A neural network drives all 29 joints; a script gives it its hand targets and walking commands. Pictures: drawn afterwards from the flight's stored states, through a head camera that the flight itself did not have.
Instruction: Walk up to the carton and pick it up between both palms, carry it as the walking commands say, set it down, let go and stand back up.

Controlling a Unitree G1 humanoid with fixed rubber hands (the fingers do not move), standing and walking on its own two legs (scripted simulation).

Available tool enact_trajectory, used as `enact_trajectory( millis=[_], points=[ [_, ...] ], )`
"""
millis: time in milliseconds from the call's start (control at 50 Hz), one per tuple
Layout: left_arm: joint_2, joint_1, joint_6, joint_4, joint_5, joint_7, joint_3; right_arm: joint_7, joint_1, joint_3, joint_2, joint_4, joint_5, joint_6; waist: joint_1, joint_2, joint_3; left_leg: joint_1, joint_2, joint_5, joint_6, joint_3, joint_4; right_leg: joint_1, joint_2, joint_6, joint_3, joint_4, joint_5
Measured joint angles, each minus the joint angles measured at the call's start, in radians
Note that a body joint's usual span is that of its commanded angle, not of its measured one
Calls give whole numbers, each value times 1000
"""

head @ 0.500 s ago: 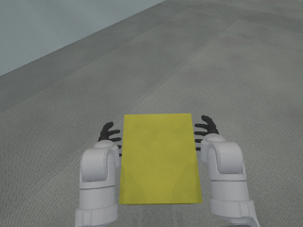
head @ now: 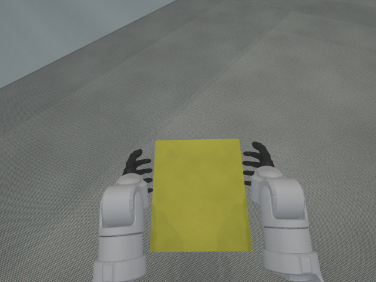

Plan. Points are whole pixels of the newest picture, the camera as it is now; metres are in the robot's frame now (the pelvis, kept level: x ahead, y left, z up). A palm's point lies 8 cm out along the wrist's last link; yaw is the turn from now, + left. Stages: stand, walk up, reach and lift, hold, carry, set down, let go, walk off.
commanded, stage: carry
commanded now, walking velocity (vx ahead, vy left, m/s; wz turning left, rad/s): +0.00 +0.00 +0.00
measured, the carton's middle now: (198, 198) +0.32 -0.01 -0.03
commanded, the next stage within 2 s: none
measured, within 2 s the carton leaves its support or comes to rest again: neither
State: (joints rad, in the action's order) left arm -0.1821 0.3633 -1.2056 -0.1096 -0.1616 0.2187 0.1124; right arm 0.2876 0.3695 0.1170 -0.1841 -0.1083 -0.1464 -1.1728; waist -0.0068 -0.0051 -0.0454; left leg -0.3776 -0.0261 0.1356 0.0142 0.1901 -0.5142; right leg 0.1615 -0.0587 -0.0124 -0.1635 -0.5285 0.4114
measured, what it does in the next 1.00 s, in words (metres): stands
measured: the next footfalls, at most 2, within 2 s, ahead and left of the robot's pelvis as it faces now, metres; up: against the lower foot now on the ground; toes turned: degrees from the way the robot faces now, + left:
right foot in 1.34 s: +0.13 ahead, -0.18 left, +0.00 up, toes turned -22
left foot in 1.70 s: +0.40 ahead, -0.07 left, +0.00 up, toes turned -17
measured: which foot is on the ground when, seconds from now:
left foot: down 0.00-1.00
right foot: down 0.00-1.00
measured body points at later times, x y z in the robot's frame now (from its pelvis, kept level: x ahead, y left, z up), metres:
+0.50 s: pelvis -0.01 -0.01 +0.00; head -0.04 +0.00 +0.44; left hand +0.29 +0.12 +0.07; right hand +0.28 -0.15 +0.07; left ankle +0.03 +0.10 -0.73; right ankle -0.10 -0.09 -0.73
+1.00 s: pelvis -0.02 -0.02 +0.00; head -0.06 -0.01 +0.45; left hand +0.26 +0.11 +0.08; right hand +0.26 -0.17 +0.09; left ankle +0.03 +0.10 -0.73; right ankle -0.10 -0.09 -0.73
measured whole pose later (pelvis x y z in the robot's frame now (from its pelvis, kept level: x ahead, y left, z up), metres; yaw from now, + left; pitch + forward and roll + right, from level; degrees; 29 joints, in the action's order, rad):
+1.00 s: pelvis -0.02 -0.02 +0.00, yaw -2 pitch +0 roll +1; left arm -0.14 0.22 -1.25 -0.20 -0.12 0.18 0.04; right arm 0.23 0.23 0.05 -0.14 -0.16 -0.12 -1.21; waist 0.01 -0.03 -0.11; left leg -0.32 -0.09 0.26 0.00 0.20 -0.57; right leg 0.09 -0.01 -0.05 -0.16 -0.51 0.42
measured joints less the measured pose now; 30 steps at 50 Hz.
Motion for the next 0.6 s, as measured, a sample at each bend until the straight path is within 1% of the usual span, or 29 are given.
enact_trajectory(
  millis=[20, 60, 80, 140, 180, 220, 320, 460, 600],
  points=[
    [1, -2, 17, 26, -11, -19, 15, -32, 4, 8, -1, 38, -16, 21, 0, -13, -7, 7, 4, 19, 18, 10, -4, 14, -10, 6, 5, -43, 21],
    [9, -26, 34, 28, -5, -19, 19, -70, -7, 5, 2, 62, -21, 43, 0, -36, -13, 13, 10, 86, 34, 19, -26, 18, -19, 15, 19, -75, 28],
    [14, -44, 33, 10, 7, -4, 8, -74, -20, -7, 6, 52, -13, 43, 2, -41, -16, 14, 10, 106, 35, 21, -35, 5, -18, 14, 23, -57, 43],
    [23, -72, 36, -9, 17, 2, -12, -105, -47, -21, 15, 38, -14, 49, 9, -32, -25, 8, -7, 124, 22, 18, -57, -14, -2, 6, 19, -22, 51],
    [24, -76, 46, 9, 9, -25, -8, -121, -60, -19, 19, 49, -21, 61, 13, -30, -35, 7, -12, 127, 23, 17, -62, -16, 2, 6, 16, -21, 46],
    [25, -83, 55, 16, 7, -44, -10, -127, -74, -18, 23, 51, -22, 72, 14, -30, -43, 7, -15, 129, 23, 16, -68, -19, 2, 7, 14, -24, 49],
    [31, -107, 61, 0, 7, -61, -29, -135, -102, -25, 30, 29, -15, 75, 6, -26, -54, 15, -20, 132, 23, 16, -78, -28, 4, 5, 11, -31, 53],
    [32, -112, 52, 15, -3, -67, -27, -146, -113, -29, 33, 36, -12, 61, -6, -22, -67, 30, -25, 115, 19, 12, -67, -40, 10, -1, 5, -28, 43],
    [31, -105, 63, 52, -13, -74, -16, -153, -107, -25, 32, 73, -24, 70, -5, -18, -69, 35, -32, 88, 14, 4, -51, -41, 19, -11, -3, -25, 28]
  ],
)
